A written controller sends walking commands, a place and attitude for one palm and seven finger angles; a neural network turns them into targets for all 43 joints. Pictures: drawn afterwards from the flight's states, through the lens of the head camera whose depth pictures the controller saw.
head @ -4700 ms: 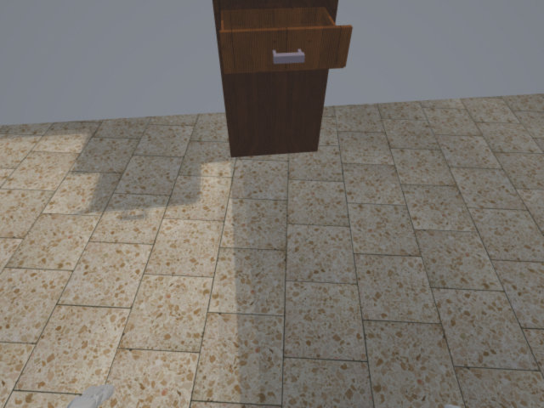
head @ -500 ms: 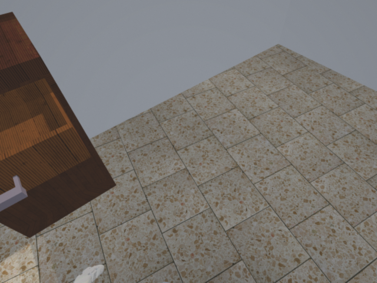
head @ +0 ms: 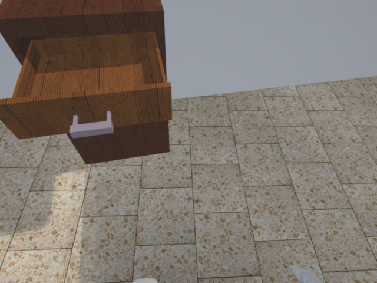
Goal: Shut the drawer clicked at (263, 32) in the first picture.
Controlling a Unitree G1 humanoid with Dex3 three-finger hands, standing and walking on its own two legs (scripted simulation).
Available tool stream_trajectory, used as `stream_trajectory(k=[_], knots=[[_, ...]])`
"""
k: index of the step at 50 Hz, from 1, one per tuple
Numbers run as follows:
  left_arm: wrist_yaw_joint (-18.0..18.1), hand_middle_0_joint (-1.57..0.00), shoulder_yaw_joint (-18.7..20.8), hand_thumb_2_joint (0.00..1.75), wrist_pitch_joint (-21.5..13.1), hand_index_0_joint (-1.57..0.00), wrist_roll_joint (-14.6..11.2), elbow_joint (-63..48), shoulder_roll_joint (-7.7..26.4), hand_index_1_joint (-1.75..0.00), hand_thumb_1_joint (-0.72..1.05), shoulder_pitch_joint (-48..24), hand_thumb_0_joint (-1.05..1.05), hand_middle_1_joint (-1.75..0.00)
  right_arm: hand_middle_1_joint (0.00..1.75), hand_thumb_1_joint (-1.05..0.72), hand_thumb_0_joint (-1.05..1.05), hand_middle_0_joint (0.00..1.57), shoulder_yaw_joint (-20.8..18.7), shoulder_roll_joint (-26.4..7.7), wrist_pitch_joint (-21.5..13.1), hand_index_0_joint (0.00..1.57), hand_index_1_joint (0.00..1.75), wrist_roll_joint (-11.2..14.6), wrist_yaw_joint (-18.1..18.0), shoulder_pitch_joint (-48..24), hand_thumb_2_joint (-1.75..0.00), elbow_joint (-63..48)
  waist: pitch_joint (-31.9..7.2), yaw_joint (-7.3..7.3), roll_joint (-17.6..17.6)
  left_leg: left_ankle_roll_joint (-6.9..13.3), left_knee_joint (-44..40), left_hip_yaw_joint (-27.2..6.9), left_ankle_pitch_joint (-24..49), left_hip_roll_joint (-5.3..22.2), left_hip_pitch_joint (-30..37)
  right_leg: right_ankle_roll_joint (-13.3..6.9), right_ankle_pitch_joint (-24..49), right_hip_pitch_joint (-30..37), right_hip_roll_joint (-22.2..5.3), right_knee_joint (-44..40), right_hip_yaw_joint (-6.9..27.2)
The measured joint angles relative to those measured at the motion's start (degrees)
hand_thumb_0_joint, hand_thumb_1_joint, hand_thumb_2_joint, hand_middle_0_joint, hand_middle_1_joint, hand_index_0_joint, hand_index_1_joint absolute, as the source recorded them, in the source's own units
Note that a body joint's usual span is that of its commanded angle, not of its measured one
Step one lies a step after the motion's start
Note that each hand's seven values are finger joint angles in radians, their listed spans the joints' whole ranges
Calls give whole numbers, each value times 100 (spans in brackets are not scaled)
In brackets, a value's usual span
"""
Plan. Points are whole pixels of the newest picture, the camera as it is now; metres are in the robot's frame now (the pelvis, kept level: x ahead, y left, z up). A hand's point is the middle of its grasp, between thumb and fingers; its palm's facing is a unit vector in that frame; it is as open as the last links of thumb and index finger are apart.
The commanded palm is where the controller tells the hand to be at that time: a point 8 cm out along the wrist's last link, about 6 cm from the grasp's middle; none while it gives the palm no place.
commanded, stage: turn to face it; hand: left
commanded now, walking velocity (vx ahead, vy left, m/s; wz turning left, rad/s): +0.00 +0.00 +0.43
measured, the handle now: (92, 122) +0.48 +0.31 -0.03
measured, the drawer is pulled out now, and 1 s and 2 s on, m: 0.29 0.29 0.29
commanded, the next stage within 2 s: take the last steps up to it in 0.40 s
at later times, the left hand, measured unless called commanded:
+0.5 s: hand out of the picture +0.06 +0.18 -0.12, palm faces +0.20 -0.93 -0.29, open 7.4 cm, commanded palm none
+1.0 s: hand out of the picture -0.07 +0.19 -0.16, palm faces +0.32 -0.93 -0.15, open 7.4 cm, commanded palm none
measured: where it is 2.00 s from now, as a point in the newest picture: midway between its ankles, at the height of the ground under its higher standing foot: (182, 262)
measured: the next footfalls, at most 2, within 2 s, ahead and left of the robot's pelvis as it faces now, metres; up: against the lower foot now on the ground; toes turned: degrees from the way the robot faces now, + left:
right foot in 0.38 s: +0.07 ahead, -0.12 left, +0.00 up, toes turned +5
left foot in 0.84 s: +0.00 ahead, +0.12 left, +0.00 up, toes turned +22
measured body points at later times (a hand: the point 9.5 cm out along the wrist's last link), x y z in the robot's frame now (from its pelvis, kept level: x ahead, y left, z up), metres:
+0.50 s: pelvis +0.00 -0.03 +0.01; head +0.03 -0.07 +0.46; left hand +0.05 +0.22 -0.10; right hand +0.11 -0.26 -0.16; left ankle -0.05 +0.10 -0.65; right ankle +0.03 -0.12 -0.72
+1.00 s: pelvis +0.03 +0.02 +0.02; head +0.01 +0.04 +0.47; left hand -0.09 +0.24 -0.14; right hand +0.09 -0.20 -0.12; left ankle -0.03 +0.11 -0.72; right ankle +0.07 -0.11 -0.65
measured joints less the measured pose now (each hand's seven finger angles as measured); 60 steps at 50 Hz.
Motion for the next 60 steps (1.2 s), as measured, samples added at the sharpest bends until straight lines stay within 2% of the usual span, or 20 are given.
stream_trajectory(k=[3,6,12,17,19,21,23,25,28,31,35,38,41,43,46,50,55,60], knots=[[36,-20,69,90,128,-20,7,90,140,-30,91,-49,1,-30,30,-90,0,20,84,89,-66,20,30,-11,-54,29,-90,-39,-56,14,-2,89,-122,-151,-156,-4,80,73,-190,-514,304,1174,463],[2,-20,75,90,93,-20,-9,51,166,-30,91,-174,1,-30,30,-90,0,20,129,127,-63,20,30,-19,-116,88,-90,-20,-69,-17,89,81,-469,-337,62,-40,232,126,210,-764,453,1490,674],[-13,-20,3,90,28,-20,-36,-131,42,-30,91,-443,1,-30,30,-90,0,20,167,186,-19,20,30,-31,-121,237,-90,72,-95,-109,257,93,-786,-595,278,-177,377,158,438,-661,629,702,866],[3,-20,-83,90,-65,-20,-66,-224,-149,-30,91,-573,1,-30,30,-90,0,20,149,211,50,20,30,-49,-114,401,-90,175,-152,-229,412,-9,-609,-750,211,-270,301,61,656,-78,843,-645,820],[8,-20,-124,90,-170,-20,-56,-253,-224,-30,91,-551,1,-30,30,-90,0,20,122,192,67,20,30,-18,-108,484,-90,224,-204,-240,480,-90,-332,-797,74,-307,175,-60,1276,298,896,-1476,741],[20,-20,-191,90,-259,-20,-8,-231,-360,-30,91,-555,1,-30,30,-90,0,20,64,135,118,20,30,18,-121,512,-90,298,-177,-291,654,-137,470,-845,-621,-307,-114,-419,1260,330,928,-1427,599],[24,-20,-245,90,-285,-20,5,-233,-464,-30,91,-510,1,-30,30,-90,0,20,15,104,193,20,30,15,-128,572,-90,371,-199,-318,696,-159,1551,-803,-1021,-360,-475,-596,1189,424,850,-1500,471],[34,-20,-257,89,-276,-20,-2,-221,-539,-30,90,-450,1,-30,30,-90,0,20,-17,82,234,20,30,-2,-105,606,-90,468,-213,-304,694,-203,2418,-713,-885,-307,-735,-631,1259,552,797,-1697,389],[44,-20,-259,89,-291,-20,0,-145,-603,-30,90,-352,1,-30,30,-90,0,20,-35,72,235,20,30,-18,-78,675,-90,590,-245,-293,661,-282,2859,-634,-552,-134,-850,-629,1410,709,751,-1976,266],[32,-20,-254,89,-367,-20,19,-28,-634,-30,90,-189,1,-30,30,-90,0,20,-34,88,224,20,30,-53,-48,767,-90,702,-316,-245,607,-317,2568,-554,-384,58,-722,-621,1512,835,731,-2205,151],[18,-20,-201,89,-451,-20,63,195,-562,-30,91,118,1,-30,30,-90,0,19,-11,159,176,20,30,-76,-9,821,-90,828,-424,-113,479,-275,1611,-349,-470,251,-391,-590,1610,953,716,-2442,51],[-12,-20,-174,89,-452,-20,89,436,-474,-30,91,367,1,-30,30,-91,0,19,20,245,92,20,30,-67,-1,794,-90,864,-489,12,350,-189,804,-171,-653,282,-106,-543,1641,988,699,-2529,27],[-32,-20,-134,90,-396,-20,57,720,-390,-30,91,623,1,-30,30,-91,0,19,78,344,-74,20,30,-54,-26,783,-90,852,-556,76,247,-122,-224,33,-359,252,338,-450,1544,959,691,-2393,14],[-54,-20,-118,90,-317,-20,12,901,-359,-30,91,786,1,-30,30,-90,0,19,108,396,-238,20,30,-56,-74,815,-90,839,-606,45,235,-46,-716,53,122,235,559,-388,1112,781,693,-1887,49],[-94,-20,-91,90,-138,-20,51,1111,-315,-30,91,885,1,-30,30,-91,0,20,168,571,-340,20,30,-83,-137,966,-90,843,-647,-26,91,62,-703,164,40,163,739,-423,409,216,707,-429,391],[-181,-20,-60,90,-159,-20,85,1097,-318,-30,91,699,1,-30,30,-91,0,20,229,678,-412,20,30,-62,-220,1331,-90,992,-623,-120,94,81,-1333,138,183,94,1170,-379,1008,-580,654,841,589],[-194,-20,-30,90,-232,-20,58,906,-357,-30,91,313,1,-30,30,-91,0,20,280,828,-481,20,30,-16,-268,1725,-90,1254,-493,-139,46,76,-1869,220,270,-8,1608,-265,1668,-1256,515,1147,756],[-190,-19,-20,90,-202,-20,32,762,-411,-30,91,-140,1,-30,30,-90,0,20,262,915,-503,20,30,-52,-283,2011,-90,1424,-374,-305,96,-32,-1998,303,68,16,1906,-265,1737,-1376,441,353,638]])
